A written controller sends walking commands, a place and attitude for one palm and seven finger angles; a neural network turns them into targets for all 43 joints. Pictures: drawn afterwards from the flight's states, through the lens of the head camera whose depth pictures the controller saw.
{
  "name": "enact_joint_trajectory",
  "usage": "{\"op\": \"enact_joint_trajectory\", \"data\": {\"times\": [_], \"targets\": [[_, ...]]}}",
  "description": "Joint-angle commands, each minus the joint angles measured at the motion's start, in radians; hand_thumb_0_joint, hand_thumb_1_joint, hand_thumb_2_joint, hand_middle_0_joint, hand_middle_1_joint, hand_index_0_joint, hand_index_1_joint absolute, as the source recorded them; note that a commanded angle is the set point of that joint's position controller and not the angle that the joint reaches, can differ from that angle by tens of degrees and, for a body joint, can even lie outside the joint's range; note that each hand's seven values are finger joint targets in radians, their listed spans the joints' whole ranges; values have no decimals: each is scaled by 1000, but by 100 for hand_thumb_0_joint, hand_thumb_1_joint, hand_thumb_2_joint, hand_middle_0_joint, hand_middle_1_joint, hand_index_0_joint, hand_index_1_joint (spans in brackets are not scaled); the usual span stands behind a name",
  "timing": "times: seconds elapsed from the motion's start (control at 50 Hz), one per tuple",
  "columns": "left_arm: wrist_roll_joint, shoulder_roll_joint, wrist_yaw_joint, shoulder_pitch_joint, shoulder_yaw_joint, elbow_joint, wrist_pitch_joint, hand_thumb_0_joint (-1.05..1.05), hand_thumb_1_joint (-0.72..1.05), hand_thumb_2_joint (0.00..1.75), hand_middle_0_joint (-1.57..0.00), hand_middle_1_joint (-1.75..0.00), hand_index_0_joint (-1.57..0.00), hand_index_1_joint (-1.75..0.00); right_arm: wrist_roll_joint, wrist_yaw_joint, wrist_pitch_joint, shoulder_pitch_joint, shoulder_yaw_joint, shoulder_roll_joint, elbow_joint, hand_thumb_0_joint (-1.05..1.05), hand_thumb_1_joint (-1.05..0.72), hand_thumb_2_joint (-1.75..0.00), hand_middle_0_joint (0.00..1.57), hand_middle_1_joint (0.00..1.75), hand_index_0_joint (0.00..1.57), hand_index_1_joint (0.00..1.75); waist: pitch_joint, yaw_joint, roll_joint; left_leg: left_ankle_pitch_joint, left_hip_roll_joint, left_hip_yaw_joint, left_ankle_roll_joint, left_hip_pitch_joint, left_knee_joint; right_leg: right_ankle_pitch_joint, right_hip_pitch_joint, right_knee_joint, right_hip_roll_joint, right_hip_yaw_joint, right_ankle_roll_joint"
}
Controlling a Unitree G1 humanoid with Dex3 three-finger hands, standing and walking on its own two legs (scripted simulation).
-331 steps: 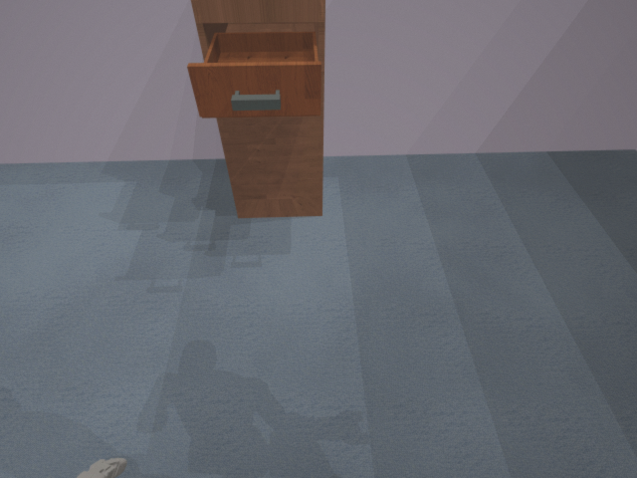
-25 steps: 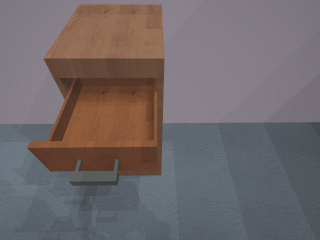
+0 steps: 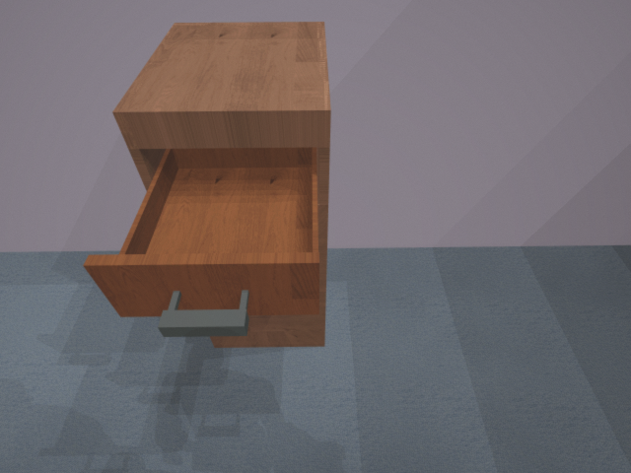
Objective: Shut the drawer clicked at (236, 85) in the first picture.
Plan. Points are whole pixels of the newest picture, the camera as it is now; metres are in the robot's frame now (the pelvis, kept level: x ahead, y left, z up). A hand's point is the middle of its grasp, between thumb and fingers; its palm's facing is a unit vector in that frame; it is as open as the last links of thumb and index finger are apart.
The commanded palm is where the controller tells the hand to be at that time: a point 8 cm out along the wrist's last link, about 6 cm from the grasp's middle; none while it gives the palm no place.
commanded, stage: come to a stop and stand still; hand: left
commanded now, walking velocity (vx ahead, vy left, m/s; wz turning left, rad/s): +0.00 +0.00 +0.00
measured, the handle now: (207, 309) +0.35 +0.18 -0.02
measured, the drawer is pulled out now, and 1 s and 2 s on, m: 0.28 0.28 0.28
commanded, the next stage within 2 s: look again from close up in 1.06 s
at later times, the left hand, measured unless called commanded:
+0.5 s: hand out of the picture -0.07 +0.20 -0.17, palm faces +0.02 -0.99 -0.15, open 7.4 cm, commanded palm none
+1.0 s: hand out of the picture -0.02 +0.23 -0.17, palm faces +0.01 -0.99 -0.14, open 7.3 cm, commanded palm none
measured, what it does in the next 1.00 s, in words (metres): shifts its weight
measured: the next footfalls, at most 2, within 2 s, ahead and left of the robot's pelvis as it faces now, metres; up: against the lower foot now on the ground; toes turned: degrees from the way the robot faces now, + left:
none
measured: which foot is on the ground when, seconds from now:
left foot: down 0.00-1.00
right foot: down 0.00-1.00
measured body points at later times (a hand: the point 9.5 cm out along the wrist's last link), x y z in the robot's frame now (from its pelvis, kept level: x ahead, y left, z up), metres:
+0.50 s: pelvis -0.01 +0.05 +0.01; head -0.01 +0.06 +0.46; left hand -0.07 +0.25 -0.15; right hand -0.06 -0.17 -0.15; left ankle +0.01 +0.09 -0.73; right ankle -0.04 -0.05 -0.73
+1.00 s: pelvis -0.01 +0.08 +0.01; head +0.00 +0.10 +0.46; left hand -0.02 +0.28 -0.16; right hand -0.03 -0.13 -0.15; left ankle +0.01 +0.09 -0.73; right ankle -0.04 -0.05 -0.73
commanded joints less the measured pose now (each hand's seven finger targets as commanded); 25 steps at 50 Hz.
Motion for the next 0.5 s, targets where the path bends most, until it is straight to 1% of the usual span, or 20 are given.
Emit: {"op": "enact_joint_trajectory", "data": {"times": [0.0, 0.02, 0.04, 0.06, 0.08, 0.12, 0.14, 0.16, 0.2, 0.24, 0.26, 0.3, 0.32, 0.4, 0.42, 0.44, 0.48], "targets": [[2, 114, 3, 31, 12, -43, -1, 0, 90, 90, -20, -30, -20, -30, -7, 12, -12, 72, -4, -73, -15, 0, -90, -90, 20, 30, 20, 30, 97, 0, -12, 13, 77, -128, 5, 12, -127, 121, -147, -194, -202, 212, 23], [3, 108, 1, 39, 11, -36, 1, 0, 90, 90, -20, -30, -20, -30, -10, 14, -13, 71, -4, -79, -10, 0, -90, -90, 20, 30, 20, 30, 132, 7, 15, -39, 87, -157, 13, -20, -163, -30, -169, -215, -179, 210, 20], [6, 107, -1, 48, 11, -31, 4, 0, 90, 90, -20, -30, -20, -30, -13, 17, -12, 73, -5, -86, -8, 0, -90, -90, 20, 30, 20, 30, 155, 11, 21, -102, 91, -172, 18, -51, -191, -125, -183, -226, -169, 203, 14], [7, 106, -2, 62, 12, -24, 2, 0, 90, 90, -20, -30, -20, -30, -14, 18, -13, 77, -4, -86, -5, 0, -90, -90, 20, 30, 20, 30, 144, 17, 30, -98, 95, -179, 22, -55, -206, -113, -169, -225, -167, 197, 15], [8, 101, -3, 71, 13, -18, 3, 0, 90, 90, -20, -30, -20, -30, -16, 17, -13, 90, -4, -91, -4, 0, -90, -90, 20, 30, 20, 30, 129, 14, 14, -130, 96, -185, 23, -62, -216, -138, -163, -219, -163, 193, 12], [9, 94, -5, 83, 13, -11, 3, 0, 90, 90, -20, -30, -20, -30, -17, 17, -15, 108, -4, -94, 1, 0, -90, -90, 20, 30, 20, 30, 110, 15, 3, -153, 96, -196, 28, -69, -231, -148, -157, -206, -160, 187, 9], [9, 91, -6, 87, 13, -7, 4, 0, 90, 90, -20, -30, -20, -30, -17, 17, -16, 113, -4, -96, 5, 0, -90, -90, 20, 30, 20, 30, 112, 17, -5, -174, 98, -202, 30, -78, -242, -159, -161, -199, -157, 181, 10], [10, 87, -7, 95, 13, -5, 4, 0, 90, 90, -20, -30, -20, -30, -16, 17, -18, 117, -4, -92, 9, 0, -90, -90, 20, 30, 20, 30, 96, 19, 8, -173, 106, -207, 34, -72, -260, -135, -152, -188, -153, 169, 12], [11, 74, -8, 113, 12, 6, 4, 0, 90, 90, -20, -30, -20, -30, -16, 15, -20, 121, -5, -94, 14, 0, -90, -90, 20, 30, 20, 30, 100, 23, -7, -210, 112, -225, 39, -93, -280, -132, -149, -168, -145, 158, 16], [11, 62, -8, 133, 9, 22, 3, 0, 90, 90, -20, -30, -20, -30, -14, 14, -23, 129, -5, -94, 24, 0, -90, -90, 20, 30, 20, 30, 72, 25, -5, -205, 118, -237, 44, -80, -293, -99, -137, -148, -141, 147, 18], [11, 60, -9, 139, 6, 29, 2, 0, 90, 90, -20, -30, -20, -30, -11, 14, -25, 127, -4, -90, 29, 0, -90, -90, 20, 30, 20, 30, 70, 29, 7, -210, 125, -241, 48, -79, -311, -78, -131, -139, -137, 137, 22], [13, 45, -8, 155, 3, 45, 2, 0, 90, 90, -20, -30, -20, -30, -10, 12, -26, 127, -4, -92, 39, 0, -90, -90, 20, 30, 20, 30, 83, 31, -10, -218, 129, -250, 50, -95, -319, -57, -125, -130, -135, 134, 24], [12, 39, -8, 166, 0, 55, 0, 0, 90, 90, -20, -30, -20, -30, -8, 12, -28, 127, -3, -87, 45, 0, -90, -90, 20, 30, 20, 30, 77, 33, -13, -210, 128, -248, 51, -89, -319, -48, -124, -134, -140, 136, 24], [11, 22, -6, 185, -6, 85, -4, 0, 90, 90, -20, -30, -20, -30, -3, 8, -36, 135, 2, -78, 71, 0, -90, -90, 20, 30, 20, 30, 57, 28, -12, -123, 130, -244, 52, -37, -314, 30, -117, -129, -145, 133, 28], [10, 17, -5, 192, -7, 93, -7, 0, 90, 90, -20, -30, -20, -30, -2, 7, -40, 138, 3, -74, 76, 0, -90, -90, 20, 30, 20, 30, 37, 28, -15, -72, 131, -238, 53, -11, -304, 62, -111, -129, -151, 133, 28], [10, 14, -4, 195, -9, 100, -8, 0, 90, 90, -20, -30, -20, -30, 0, 6, -42, 137, 5, -71, 84, 0, -90, -90, 20, 30, 20, 30, 37, 27, -15, -44, 129, -229, 52, -1, -296, 76, -109, -135, -155, 134, 31], [9, 6, -2, 197, -11, 113, -10, 0, 90, 90, -20, -30, -20, -30, 2, 3, -46, 136, 6, -64, 95, 0, -90, -90, 20, 30, 20, 30, 39, 25, -37, 45, 127, -217, 52, 27, -278, 115, -108, -141, -159, 134, 35]]}}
